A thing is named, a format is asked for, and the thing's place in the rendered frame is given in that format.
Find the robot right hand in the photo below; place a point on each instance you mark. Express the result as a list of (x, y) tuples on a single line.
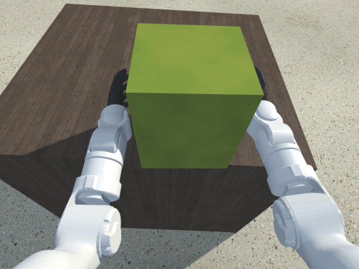
[(262, 83)]

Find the carton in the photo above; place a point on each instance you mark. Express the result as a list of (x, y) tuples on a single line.
[(192, 92)]

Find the robot left hand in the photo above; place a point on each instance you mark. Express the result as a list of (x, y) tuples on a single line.
[(116, 95)]

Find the left robot forearm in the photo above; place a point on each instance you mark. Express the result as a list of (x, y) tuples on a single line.
[(99, 181)]

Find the robot right upper arm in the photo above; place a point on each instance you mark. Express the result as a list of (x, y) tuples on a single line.
[(311, 224)]

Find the right robot forearm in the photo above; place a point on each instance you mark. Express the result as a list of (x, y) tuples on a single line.
[(288, 173)]

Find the pedestal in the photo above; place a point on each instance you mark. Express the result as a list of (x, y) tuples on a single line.
[(51, 107)]

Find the robot left upper arm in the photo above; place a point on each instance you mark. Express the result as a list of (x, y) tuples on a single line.
[(86, 235)]

